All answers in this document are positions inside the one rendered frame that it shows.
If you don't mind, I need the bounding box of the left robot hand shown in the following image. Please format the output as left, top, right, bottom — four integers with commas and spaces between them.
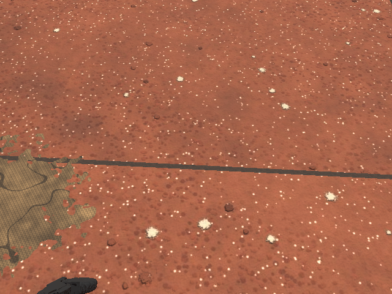
37, 277, 97, 294

